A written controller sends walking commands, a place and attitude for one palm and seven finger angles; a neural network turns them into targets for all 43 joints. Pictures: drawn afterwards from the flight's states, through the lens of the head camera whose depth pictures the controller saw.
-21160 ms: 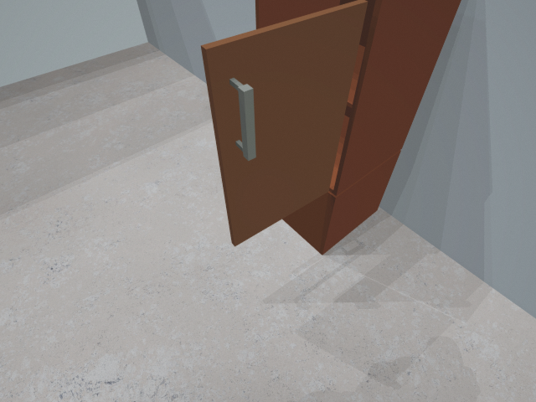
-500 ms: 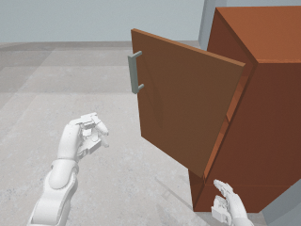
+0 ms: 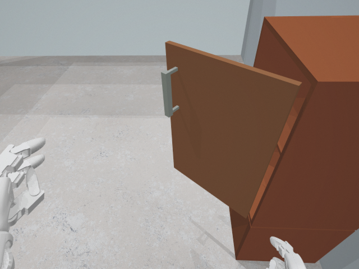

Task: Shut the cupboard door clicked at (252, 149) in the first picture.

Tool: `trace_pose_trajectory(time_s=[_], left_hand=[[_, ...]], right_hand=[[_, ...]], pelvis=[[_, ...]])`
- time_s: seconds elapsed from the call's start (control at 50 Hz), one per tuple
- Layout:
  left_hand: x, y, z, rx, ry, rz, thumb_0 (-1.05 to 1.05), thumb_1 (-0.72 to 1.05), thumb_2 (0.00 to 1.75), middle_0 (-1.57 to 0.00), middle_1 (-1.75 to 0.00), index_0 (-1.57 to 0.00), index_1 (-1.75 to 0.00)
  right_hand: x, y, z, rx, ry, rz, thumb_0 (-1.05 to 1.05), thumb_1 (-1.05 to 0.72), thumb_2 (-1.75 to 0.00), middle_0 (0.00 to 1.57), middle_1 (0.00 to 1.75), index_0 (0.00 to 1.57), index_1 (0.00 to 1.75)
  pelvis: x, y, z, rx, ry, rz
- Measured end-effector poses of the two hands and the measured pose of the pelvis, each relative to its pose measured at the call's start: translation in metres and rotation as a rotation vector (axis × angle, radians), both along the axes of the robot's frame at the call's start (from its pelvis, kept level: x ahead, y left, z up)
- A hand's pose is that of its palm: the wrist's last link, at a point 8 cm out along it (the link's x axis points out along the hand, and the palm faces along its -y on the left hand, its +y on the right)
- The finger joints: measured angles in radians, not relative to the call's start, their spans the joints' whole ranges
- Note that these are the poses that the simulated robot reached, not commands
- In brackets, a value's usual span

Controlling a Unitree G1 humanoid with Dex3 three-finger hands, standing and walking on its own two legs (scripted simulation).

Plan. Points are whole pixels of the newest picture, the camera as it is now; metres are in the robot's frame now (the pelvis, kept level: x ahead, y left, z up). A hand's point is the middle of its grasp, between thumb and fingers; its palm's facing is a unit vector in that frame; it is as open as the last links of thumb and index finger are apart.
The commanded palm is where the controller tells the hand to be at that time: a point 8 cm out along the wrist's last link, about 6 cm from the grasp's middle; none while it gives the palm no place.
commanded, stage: draw the hand back to the body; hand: left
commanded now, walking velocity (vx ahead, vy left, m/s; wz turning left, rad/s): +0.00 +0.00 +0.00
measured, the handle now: (171, 92) +0.61 +0.10 +0.10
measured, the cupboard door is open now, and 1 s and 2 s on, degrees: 51 51 51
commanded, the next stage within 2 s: step back with the hand held close in 0.36 s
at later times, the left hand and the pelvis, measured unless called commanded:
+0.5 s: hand (47, 191) +0.19 +0.26 +0.16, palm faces +0.44 -0.80 -0.40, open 7.4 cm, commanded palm +0.14 +0.29 +0.17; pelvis +0.00 -0.01 +0.00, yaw +0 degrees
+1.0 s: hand (28, 200) +0.17 +0.27 +0.16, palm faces +0.39 -0.77 -0.50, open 7.4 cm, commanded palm +0.11 +0.31 +0.17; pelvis -0.04 +0.01 -0.01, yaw -2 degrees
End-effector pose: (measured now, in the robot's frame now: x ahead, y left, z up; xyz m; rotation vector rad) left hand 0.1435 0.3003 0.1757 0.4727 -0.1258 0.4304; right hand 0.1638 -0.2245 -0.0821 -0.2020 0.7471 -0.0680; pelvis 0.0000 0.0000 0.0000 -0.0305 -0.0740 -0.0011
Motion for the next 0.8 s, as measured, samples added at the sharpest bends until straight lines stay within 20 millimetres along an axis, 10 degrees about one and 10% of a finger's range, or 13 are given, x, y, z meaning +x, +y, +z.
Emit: trace_pose_trajectory(time_s=[0.38, 0.8], left_hand=[[0.000, -0.009, -0.001, -0.019, -0.039, 0.001, 0.02, 0.89, 0.90, -0.22, -0.30, -0.21, -0.31], [0.011, -0.003, -0.011, 0.081, 0.028, -0.107, 0.02, 0.89, 0.90, -0.21, -0.30, -0.21, -0.30]], right_hand=[[0.005, 0.008, 0.004, 0.012, -0.048, 0.032, 0.01, -0.90, -0.90, 0.20, 0.30, 0.21, 0.30], [-0.023, -0.026, -0.005, -0.072, 0.052, -0.132, 0.01, -0.90, -0.90, 0.20, 0.30, 0.20, 0.30]], pelvis=[[-0.003, -0.006, 0.000, 0.004, -0.006, 0.000], [-0.012, 0.008, -0.011, 0.008, 0.093, -0.023]])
